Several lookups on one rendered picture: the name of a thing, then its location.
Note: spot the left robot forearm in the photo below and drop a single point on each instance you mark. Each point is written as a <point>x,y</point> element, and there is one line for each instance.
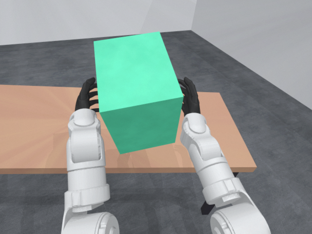
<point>87,187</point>

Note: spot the robot left upper arm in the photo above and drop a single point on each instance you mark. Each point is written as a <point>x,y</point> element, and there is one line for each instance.
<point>97,223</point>

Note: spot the carton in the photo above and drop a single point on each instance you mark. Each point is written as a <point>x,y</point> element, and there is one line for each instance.
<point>139,96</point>

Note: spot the right robot forearm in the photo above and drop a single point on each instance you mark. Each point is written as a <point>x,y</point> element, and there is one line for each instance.
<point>220,186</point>

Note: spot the right robot hand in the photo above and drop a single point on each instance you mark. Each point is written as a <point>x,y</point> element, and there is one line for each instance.
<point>190,100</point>

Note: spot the table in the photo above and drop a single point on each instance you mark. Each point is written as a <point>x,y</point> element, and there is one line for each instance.
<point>34,133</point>

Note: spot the robot right upper arm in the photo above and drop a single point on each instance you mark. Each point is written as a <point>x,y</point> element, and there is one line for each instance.
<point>241,218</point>

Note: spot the left robot hand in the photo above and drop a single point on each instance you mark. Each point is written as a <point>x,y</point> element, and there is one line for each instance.
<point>85,94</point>

